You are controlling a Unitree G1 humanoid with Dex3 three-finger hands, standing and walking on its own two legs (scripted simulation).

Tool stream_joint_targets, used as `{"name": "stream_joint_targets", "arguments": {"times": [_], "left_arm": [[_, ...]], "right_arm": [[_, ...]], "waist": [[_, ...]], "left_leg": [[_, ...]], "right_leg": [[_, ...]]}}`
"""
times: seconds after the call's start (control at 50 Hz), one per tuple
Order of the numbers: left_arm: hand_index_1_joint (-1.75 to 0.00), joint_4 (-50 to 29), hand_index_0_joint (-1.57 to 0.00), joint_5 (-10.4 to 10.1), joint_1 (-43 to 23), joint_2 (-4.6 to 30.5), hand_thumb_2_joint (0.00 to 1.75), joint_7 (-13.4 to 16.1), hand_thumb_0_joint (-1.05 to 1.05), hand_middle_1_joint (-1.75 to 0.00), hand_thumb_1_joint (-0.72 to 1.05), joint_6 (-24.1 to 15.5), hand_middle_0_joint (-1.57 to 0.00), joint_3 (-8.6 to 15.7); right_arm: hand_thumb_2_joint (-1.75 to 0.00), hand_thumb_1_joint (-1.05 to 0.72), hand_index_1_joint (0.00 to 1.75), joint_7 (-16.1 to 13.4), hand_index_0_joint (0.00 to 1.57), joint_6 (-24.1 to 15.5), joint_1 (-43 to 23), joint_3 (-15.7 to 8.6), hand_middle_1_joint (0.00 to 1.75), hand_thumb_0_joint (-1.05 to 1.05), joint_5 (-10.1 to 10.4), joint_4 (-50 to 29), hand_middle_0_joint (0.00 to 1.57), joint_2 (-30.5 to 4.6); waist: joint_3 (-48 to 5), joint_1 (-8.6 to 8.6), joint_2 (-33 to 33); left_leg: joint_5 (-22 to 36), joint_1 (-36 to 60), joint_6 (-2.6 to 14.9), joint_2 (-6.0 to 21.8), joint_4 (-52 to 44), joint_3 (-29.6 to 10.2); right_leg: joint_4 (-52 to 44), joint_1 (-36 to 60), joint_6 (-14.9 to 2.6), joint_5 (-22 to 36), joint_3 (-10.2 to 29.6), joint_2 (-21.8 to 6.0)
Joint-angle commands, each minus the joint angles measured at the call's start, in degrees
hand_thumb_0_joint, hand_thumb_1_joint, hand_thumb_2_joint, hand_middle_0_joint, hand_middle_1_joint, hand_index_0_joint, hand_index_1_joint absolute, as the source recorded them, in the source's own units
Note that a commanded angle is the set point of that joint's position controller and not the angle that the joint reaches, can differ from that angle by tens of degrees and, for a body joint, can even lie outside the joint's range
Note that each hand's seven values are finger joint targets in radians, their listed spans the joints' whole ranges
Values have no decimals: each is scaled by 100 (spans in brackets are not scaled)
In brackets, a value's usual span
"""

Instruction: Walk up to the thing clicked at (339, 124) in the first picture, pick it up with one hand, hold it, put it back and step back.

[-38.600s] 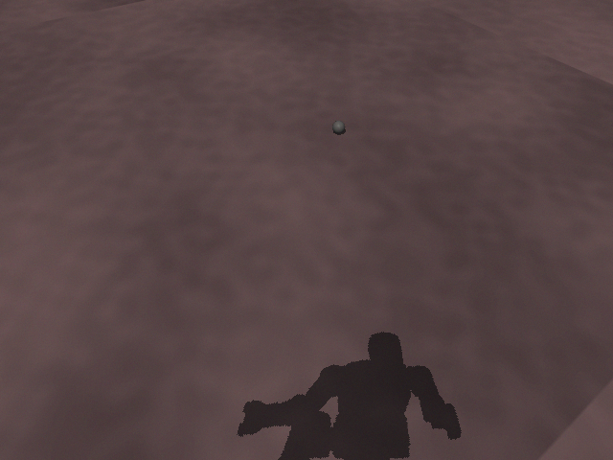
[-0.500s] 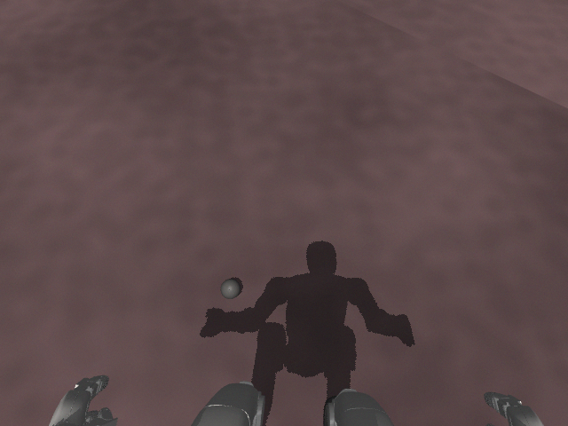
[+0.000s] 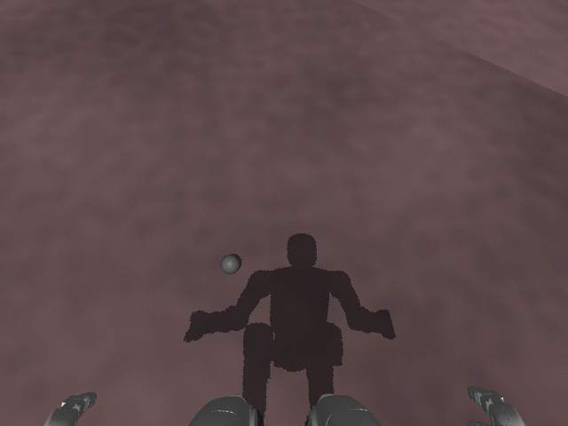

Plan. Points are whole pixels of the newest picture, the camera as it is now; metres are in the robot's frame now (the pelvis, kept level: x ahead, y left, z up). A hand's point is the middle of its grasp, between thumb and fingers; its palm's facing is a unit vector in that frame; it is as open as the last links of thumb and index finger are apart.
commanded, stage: step back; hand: left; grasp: from above
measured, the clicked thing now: (230, 264) +0.60 +0.18 -0.72
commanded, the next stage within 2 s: none
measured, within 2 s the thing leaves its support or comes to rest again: neither
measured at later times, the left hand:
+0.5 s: hand out of the picture +0.01 +0.28 -0.15, palm faces -0.01 -0.94 -0.35, open 7.4 cm
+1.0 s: hand out of the picture -0.15 +0.21 -0.12, palm faces -0.06 -0.90 -0.43, open 7.4 cm
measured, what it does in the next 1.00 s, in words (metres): walks backwards: right foot, then left foot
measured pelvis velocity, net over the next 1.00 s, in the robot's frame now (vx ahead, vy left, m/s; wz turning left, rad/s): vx -0.26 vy -0.06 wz -0.05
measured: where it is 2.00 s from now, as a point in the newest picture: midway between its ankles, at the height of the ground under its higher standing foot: outside the picture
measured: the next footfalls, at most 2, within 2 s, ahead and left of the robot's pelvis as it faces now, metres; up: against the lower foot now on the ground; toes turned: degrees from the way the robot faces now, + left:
right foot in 0.02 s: +0.03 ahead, -0.11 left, +0.00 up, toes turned +4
left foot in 0.36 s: -0.06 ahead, +0.13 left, +0.00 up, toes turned -1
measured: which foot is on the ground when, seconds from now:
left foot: down 0.00-0.06, up 0.08-0.34, down 0.36-0.82, up 0.84-1.00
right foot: up 0.00-0.00, down 0.02-0.38, up 0.40-0.76, down 0.78-1.00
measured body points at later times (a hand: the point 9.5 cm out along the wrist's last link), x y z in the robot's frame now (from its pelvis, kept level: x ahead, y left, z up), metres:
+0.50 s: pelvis -0.12 +0.02 +0.01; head -0.06 +0.05 +0.45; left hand +0.01 +0.33 -0.12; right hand -0.03 -0.30 -0.09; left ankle -0.11 +0.13 -0.72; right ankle -0.09 -0.12 -0.66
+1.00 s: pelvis -0.26 -0.06 +0.01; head -0.21 -0.09 +0.45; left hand -0.15 +0.25 -0.09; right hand -0.18 -0.38 -0.12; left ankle -0.28 +0.10 -0.64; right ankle -0.23 -0.16 -0.72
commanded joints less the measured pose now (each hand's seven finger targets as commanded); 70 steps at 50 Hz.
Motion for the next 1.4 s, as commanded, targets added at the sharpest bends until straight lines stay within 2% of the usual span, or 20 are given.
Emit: {"name": "stream_joint_targets", "arguments": {"times": [0.0,0.08,0.16,0.28,0.34,0.38,0.4,0.48,0.64,0.76,0.8,0.82,0.9,1.06,1.12,1.14,1.18,1.2,1.28,1.38], "left_arm": [[-30,-333,-20,38,460,916,90,53,0,-30,90,-268,-20,278],[-30,-757,-20,76,17,1690,90,39,0,-30,90,-309,-20,445],[-30,-950,-20,18,-314,1201,90,99,0,-30,90,-265,-20,356],[-30,-1117,-20,86,95,1240,90,81,0,-30,90,-130,-20,361],[-30,-1249,-20,-62,-67,1120,90,-9,0,-30,90,23,-20,292],[-30,-1217,-20,-44,188,829,90,18,0,-30,90,39,-20,288],[-30,-1244,-20,50,-103,1115,90,97,0,-30,90,29,-20,371],[-30,-907,-20,-53,402,1169,90,-7,0,-30,90,26,-20,462],[-30,-1011,-20,17,250,1054,90,-92,0,-30,90,-24,-20,430],[-30,-384,-20,68,1294,1114,90,-136,0,-30,90,-128,-20,495],[-30,-775,-20,120,675,2090,90,-163,0,-30,90,-104,-20,690],[-30,-981,-20,159,197,2343,90,-112,0,-30,90,-112,-20,710],[-30,-1070,-20,108,-456,1343,90,-34,0,-30,90,-141,-20,506],[-30,-1195,-20,78,361,1193,90,151,0,-30,90,-122,-20,453],[-30,-1328,-20,-17,-72,1243,90,68,0,-30,90,-5,-20,375],[-30,-1359,-20,-22,-87,1120,90,40,0,-30,90,28,-20,316],[-30,-1388,-20,-72,-198,1092,90,66,0,-30,90,27,-20,367],[-30,-1332,-20,-11,-311,1294,90,93,0,-30,90,38,-20,442],[-30,-877,-20,-78,239,1174,90,-13,0,-30,90,49,-20,450],[-30,-777,-20,-51,366,974,90,0,0,-30,90,-155,-20,265]], "right_arm": [[-90,-90,30,-76,20,-18,-5,-382,30,0,99,-410,20,-1425],[-90,-90,30,-93,20,66,-128,-347,30,0,123,-437,20,-1262],[-90,-90,30,-60,20,-1,257,-257,30,0,126,-225,20,-1201],[-90,-90,30,-93,20,-125,384,-210,30,0,63,-409,20,-1075],[-90,-90,30,-103,20,-226,649,-365,30,0,-98,-272,20,-1189],[-90,-90,30,-72,20,-228,155,-534,30,0,-226,-463,20,-2033],[-90,-90,30,-46,20,-223,253,-585,30,0,-109,-545,20,-2272],[-90,-90,30,-107,20,-266,-402,-390,30,0,-151,-662,20,-1518],[-90,-90,30,-154,20,-262,448,-502,30,0,-75,-715,20,-1672],[-90,-90,30,-104,20,-39,-158,-415,30,0,-11,-899,20,-1642],[-90,-90,30,-197,20,-20,-183,-322,30,0,93,-1025,20,-1186],[-90,-90,30,-259,20,-11,-167,-469,30,0,64,-902,20,-1523],[-90,-90,30,-193,20,-54,552,-285,30,0,139,-462,20,-1256],[-90,-90,30,-165,20,-212,592,-207,30,0,-24,-611,20,-1095],[-90,-90,30,-115,20,-208,1131,-307,30,0,-50,-348,20,-1157],[-90,-90,30,-112,20,-204,1097,-376,30,0,-107,-365,20,-1339],[-90,-90,30,-52,20,-153,539,-532,30,0,-167,-600,20,-2311],[-90,-90,30,-103,20,-199,200,-563,30,0,-157,-709,20,-2412],[-90,-90,30,-129,20,-188,-219,-316,30,0,-194,-785,20,-1509],[-90,-90,30,-75,20,-58,61,-352,30,0,-144,-723,20,-1505]], "waist": [[-1661,113,479],[-1022,261,-1371],[-1121,49,-504],[-1629,189,-1035],[-1679,9,-602],[-1423,212,1031],[-1327,-204,1350],[-1012,380,830],[-1484,-162,1129],[-1700,330,951],[-1181,403,-1483],[-814,405,-1752],[-866,-104,-917],[-1766,347,-1051],[-1850,35,-549],[-1809,57,-211],[-1448,-2,1452],[-1178,-45,1502],[-1016,338,618],[-1384,53,1344]], "left_leg": [[2886,1065,375,1302,-105,-1387],[-1944,-339,-411,-191,2806,-1172],[-1213,-582,-500,-487,3146,-1212],[-796,-519,-498,140,13,-673],[1408,685,-419,263,-1681,-803],[2244,1165,400,2136,-1771,-3073],[2375,159,1167,2846,-1835,-3459],[2784,352,679,1612,-1403,-1605],[2979,1664,1035,1872,-914,-1646],[1340,-309,233,1190,80,-1065],[-1562,-1517,-413,-374,2106,-763],[-1807,-930,-432,-119,3140,-1230],[-760,-1268,-421,-455,3477,-1319],[-1016,-1088,-459,197,529,-797],[780,159,-302,40,-1256,-353],[1116,570,-101,474,-1353,-1107],[2061,38,1258,2565,-1697,-3454],[1908,-881,1617,2948,-1876,-3925],[2229,-500,872,1596,-1347,-1682],[2331,1065,1014,1616,-809,-1596]], "right_leg": [[-1776,559,-238,1804,-121,-110],[-2103,-44,-1964,3829,2892,-2458],[-1704,206,-1364,4176,1110,-1454],[-1049,1594,-1038,4048,894,-1231],[-243,564,-485,2766,694,-731],[1256,-1442,-126,-812,364,611],[2172,-915,-16,-1394,723,385],[3293,-1295,-21,-245,917,445],[1427,-1229,326,-557,443,15],[-1827,1122,-59,1236,-263,-138],[-2472,-73,-1245,748,2486,-2099],[-2835,-1358,-1718,501,3239,-2653],[-1718,-241,-862,2377,632,-1232],[-862,1941,-1218,4407,1014,-1764],[-391,1074,-816,3317,591,-1445],[-194,280,-546,2431,568,-1235],[1878,-996,-30,-1163,-84,128],[2875,-588,-7,-1347,539,-37],[3408,-837,-9,-378,564,398],[800,-869,243,-633,42,-161]]}}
